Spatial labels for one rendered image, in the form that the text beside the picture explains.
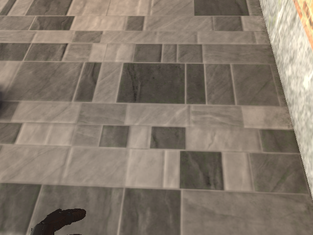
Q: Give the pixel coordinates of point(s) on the robot left hand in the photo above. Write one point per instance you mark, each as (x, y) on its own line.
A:
(56, 220)

